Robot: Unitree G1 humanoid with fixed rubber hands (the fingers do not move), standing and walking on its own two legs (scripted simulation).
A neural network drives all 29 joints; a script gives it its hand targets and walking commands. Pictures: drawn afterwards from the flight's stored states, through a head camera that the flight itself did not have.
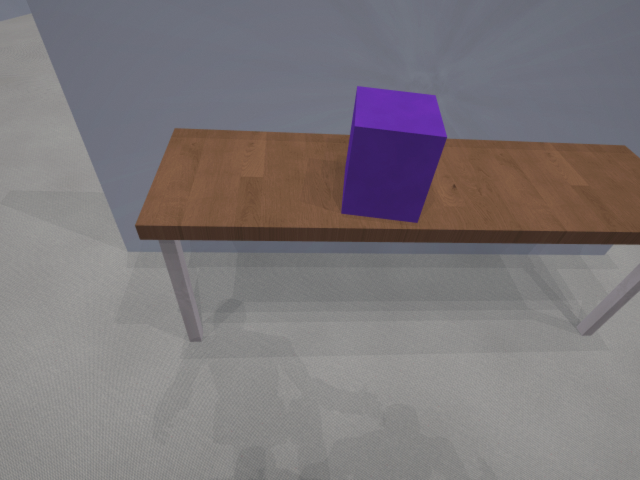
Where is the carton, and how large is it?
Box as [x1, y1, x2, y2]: [341, 86, 446, 222]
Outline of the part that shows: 357,86 345,166 341,213 417,222 446,138 435,95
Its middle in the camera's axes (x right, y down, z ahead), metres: +0.17 -0.21 +0.99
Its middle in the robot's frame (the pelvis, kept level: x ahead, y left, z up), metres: +0.89 -0.14 -0.05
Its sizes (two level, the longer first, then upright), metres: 0.210 0.200 0.250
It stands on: a table, 0.59 m high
